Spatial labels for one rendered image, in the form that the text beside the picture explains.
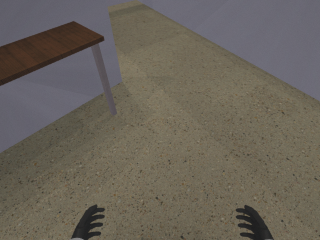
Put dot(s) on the table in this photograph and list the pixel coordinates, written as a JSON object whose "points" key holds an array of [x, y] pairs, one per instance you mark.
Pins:
{"points": [[29, 54]]}

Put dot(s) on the robot left hand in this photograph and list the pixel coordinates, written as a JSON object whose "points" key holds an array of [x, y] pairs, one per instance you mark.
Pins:
{"points": [[83, 227]]}

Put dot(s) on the robot right hand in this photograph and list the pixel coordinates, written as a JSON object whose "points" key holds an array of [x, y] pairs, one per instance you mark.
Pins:
{"points": [[258, 227]]}

